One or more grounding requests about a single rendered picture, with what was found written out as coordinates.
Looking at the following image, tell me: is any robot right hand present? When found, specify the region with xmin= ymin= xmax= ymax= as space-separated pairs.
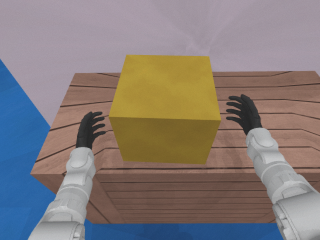
xmin=226 ymin=94 xmax=263 ymax=136

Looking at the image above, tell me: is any robot right forearm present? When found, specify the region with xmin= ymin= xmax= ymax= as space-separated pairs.
xmin=245 ymin=127 xmax=320 ymax=204

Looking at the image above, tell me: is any pedestal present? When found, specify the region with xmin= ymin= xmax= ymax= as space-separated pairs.
xmin=30 ymin=71 xmax=320 ymax=224

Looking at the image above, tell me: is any left robot upper arm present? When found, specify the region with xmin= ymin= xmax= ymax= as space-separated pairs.
xmin=30 ymin=221 xmax=85 ymax=240

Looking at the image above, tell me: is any robot left forearm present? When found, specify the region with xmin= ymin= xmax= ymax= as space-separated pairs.
xmin=28 ymin=147 xmax=96 ymax=240

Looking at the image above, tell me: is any carton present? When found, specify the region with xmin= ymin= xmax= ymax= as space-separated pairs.
xmin=108 ymin=54 xmax=221 ymax=165

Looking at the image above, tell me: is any robot left hand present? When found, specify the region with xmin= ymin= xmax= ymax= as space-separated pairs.
xmin=75 ymin=111 xmax=106 ymax=150

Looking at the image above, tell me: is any right robot upper arm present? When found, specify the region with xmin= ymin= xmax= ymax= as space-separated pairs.
xmin=272 ymin=191 xmax=320 ymax=240

